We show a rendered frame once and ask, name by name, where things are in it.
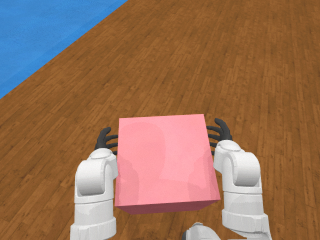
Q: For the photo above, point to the right robot hand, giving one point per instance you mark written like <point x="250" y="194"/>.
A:
<point x="223" y="131"/>

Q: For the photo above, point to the robot left forearm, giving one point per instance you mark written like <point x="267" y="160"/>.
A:
<point x="93" y="197"/>

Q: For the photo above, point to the carton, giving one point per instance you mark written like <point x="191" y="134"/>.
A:
<point x="164" y="165"/>

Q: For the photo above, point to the robot right shin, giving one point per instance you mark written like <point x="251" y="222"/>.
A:
<point x="197" y="223"/>

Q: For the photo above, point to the left robot hand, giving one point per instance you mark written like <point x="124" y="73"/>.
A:
<point x="103" y="139"/>

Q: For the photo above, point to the robot right forearm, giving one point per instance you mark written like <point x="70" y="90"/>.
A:
<point x="243" y="211"/>

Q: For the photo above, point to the robot right thigh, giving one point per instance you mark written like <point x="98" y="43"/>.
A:
<point x="200" y="232"/>

